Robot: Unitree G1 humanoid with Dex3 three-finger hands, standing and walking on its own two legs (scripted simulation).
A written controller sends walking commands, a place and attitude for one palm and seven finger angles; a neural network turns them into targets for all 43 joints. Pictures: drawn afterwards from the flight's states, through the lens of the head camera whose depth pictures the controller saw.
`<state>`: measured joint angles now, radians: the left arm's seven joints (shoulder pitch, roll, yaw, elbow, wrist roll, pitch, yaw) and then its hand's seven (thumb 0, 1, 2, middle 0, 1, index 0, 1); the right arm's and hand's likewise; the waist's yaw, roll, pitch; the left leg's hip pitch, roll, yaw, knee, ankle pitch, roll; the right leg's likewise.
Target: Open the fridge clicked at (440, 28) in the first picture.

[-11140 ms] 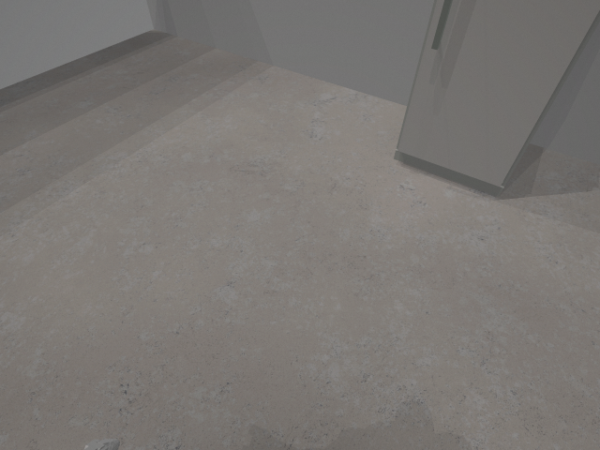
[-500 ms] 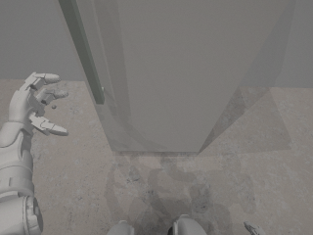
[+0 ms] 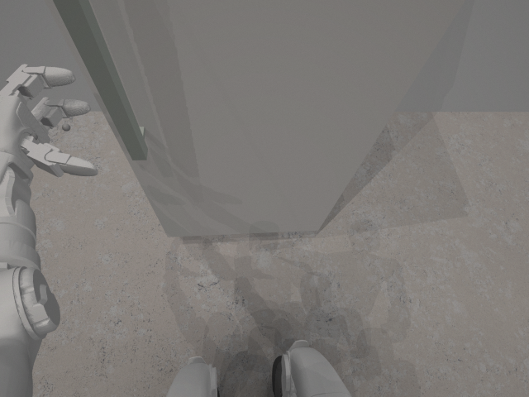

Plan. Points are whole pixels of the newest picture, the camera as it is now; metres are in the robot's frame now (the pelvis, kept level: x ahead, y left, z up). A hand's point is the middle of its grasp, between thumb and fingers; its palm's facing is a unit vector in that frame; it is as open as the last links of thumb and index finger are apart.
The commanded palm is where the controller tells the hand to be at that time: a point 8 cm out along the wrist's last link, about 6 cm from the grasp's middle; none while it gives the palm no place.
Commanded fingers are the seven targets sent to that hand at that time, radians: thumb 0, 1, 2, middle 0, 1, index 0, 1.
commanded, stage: move the hooked fingers beside the handle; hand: left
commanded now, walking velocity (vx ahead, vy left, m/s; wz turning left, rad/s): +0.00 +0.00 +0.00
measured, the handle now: (88, 18) +0.55 +0.19 +0.19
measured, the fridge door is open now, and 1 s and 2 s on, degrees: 0 0 0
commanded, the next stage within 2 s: feel for the door with the fingertips in 0.92 s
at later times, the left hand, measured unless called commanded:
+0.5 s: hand (63, 123) +0.49 +0.26 +0.07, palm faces +0.00 -1.00 +0.00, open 14.0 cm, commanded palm +0.48 +0.30 +0.08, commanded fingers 0.00 -0.50 0.30 -0.30 -1.20 -0.30 -1.20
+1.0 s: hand (67, 125) +0.49 +0.26 +0.08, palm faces +0.00 -1.00 -0.02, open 14.0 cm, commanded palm +0.47 +0.30 +0.08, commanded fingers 0.00 -0.50 0.30 -0.30 -1.20 -0.30 -1.20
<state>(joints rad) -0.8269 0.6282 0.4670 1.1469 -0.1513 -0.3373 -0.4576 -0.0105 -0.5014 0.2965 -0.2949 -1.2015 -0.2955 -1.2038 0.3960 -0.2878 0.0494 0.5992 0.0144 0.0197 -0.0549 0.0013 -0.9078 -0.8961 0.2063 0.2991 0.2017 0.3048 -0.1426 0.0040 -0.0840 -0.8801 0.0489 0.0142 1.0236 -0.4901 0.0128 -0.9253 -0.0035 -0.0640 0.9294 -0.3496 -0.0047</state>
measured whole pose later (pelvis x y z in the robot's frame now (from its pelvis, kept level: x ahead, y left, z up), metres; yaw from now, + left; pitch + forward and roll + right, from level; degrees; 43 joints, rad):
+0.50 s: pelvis +0.01 +0.01 +0.00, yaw -1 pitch +21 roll -4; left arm -0.82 0.62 0.47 1.12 -0.14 -0.35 -0.43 -0.01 -0.50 0.30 -0.29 -1.20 -0.30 -1.20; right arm 0.41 -0.27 0.05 0.58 0.00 0.08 -0.03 0.00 -0.91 -0.90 0.21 0.30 0.20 0.30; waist -0.15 0.00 -0.09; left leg -0.89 0.05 0.02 1.03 -0.51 0.03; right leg -0.92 0.00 -0.06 0.91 -0.36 0.01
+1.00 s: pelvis +0.01 +0.01 +0.00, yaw +0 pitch +20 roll -3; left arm -0.82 0.61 0.45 1.13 -0.14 -0.36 -0.42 -0.01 -0.50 0.30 -0.30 -1.20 -0.30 -1.20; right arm 0.38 -0.27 0.05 0.57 0.00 0.08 -0.03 0.00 -0.91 -0.90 0.21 0.30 0.20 0.30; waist -0.15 0.01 -0.09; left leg -0.89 0.05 0.01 1.04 -0.51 0.02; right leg -0.93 0.00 -0.07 0.93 -0.36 0.00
